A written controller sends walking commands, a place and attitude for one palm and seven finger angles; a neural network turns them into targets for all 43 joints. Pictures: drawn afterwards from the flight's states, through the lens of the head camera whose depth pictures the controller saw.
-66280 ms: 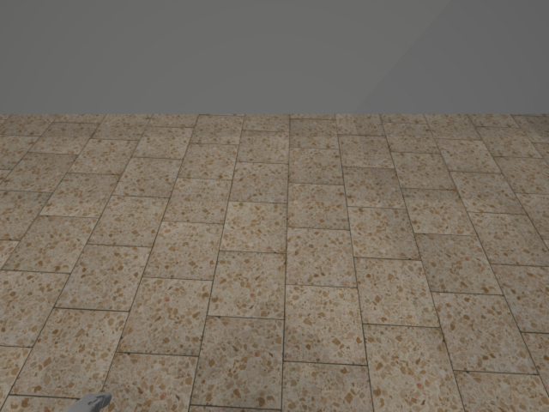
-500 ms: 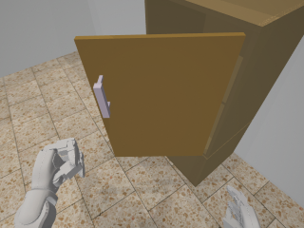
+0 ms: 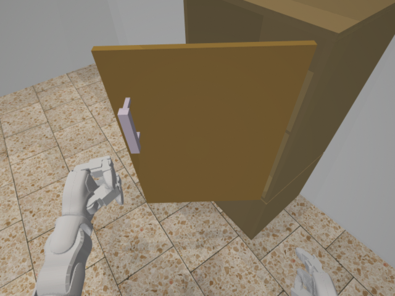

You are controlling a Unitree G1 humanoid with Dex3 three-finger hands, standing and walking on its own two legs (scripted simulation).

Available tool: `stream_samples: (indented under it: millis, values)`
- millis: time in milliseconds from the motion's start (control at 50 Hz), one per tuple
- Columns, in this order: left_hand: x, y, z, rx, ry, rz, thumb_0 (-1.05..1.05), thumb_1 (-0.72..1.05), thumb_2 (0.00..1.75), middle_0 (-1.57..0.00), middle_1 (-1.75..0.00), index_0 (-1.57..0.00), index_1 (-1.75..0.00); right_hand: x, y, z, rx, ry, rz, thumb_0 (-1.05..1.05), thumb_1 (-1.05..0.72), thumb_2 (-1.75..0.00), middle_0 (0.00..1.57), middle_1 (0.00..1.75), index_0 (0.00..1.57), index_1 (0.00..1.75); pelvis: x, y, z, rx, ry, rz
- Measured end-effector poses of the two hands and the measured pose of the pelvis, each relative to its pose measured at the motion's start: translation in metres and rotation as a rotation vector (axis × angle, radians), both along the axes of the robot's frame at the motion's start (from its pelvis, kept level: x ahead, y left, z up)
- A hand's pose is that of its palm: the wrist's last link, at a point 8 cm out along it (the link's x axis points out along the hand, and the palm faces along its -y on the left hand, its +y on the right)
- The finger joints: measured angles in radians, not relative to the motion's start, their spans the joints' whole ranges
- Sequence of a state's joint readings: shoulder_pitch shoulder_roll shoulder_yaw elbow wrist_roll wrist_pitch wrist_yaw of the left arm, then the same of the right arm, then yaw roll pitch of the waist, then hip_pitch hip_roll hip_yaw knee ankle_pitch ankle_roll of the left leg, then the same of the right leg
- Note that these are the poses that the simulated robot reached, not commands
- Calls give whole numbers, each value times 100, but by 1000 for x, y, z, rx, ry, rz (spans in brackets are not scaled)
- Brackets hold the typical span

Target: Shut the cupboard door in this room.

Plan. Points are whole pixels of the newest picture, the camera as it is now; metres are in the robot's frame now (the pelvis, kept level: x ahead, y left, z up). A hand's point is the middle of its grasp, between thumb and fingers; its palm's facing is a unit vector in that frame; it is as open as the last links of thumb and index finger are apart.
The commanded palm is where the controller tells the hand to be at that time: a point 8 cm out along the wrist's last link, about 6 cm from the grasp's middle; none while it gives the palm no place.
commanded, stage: bring the fist close to the handle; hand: left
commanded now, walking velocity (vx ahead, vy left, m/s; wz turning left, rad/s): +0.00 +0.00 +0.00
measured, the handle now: (131, 126) +0.45 +0.19 +0.09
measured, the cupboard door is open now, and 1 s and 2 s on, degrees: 52 52 37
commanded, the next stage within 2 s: push the door shut along its arc in 0.88 s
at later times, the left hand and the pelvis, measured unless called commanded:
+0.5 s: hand (136, 157) +0.35 +0.16 +0.10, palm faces +0.10 -1.00 +0.01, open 3.1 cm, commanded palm +0.32 +0.20 +0.10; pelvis +0.00 +0.01 +0.00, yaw -1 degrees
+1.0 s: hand (136, 159) +0.35 +0.15 +0.10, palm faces +0.11 -0.99 +0.00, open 3.1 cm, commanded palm +0.32 +0.20 +0.10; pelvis -0.01 +0.00 +0.00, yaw -1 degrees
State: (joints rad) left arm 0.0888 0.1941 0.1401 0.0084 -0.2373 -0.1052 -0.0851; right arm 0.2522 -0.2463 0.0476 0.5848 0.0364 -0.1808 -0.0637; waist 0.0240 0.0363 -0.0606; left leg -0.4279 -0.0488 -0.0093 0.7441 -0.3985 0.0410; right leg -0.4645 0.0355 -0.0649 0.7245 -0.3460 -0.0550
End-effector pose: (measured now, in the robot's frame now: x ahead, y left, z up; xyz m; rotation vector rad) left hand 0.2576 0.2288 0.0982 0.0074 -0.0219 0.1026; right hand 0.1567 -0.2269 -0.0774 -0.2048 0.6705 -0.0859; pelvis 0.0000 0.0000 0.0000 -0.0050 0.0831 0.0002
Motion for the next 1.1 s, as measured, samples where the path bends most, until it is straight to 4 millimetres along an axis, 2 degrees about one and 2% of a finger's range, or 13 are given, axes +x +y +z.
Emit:
stream_samples:
  millis: [340,560,680,840,1100]
  values:
    - [46,-14,1,-11,4,-17,2,90,90,-130,-150,-130,-150,-11,12,-8,15,68,-17,1,-91,-90,20,30,20,30,-1,11,1,-4,4,-5]
    - [78,-22,2,-14,5,-8,2,90,90,-130,-150,-130,-150,-24,8,-13,11,130,-47,1,-91,-90,20,30,20,30,-2,12,1,-3,17,-15]
    - [75,-27,3,-19,-4,-15,2,90,90,-130,-150,-130,-150,-34,2,-15,19,155,-68,1,-91,-90,20,30,20,30,0,11,3,0,16,-26]
    - [62,-22,0,-5,2,16,2,90,90,-130,-150,-130,-150,-35,-3,-14,12,161,-68,1,-91,-90,20,30,20,30,-3,7,3,0,1,-20]
    - [71,-28,4,-1,0,-18,2,90,90,-130,-150,-130,-150,-25,-5,-11,13,119,-54,1,-91,-90,20,30,20,30,-8,2,3,3,2,-11]
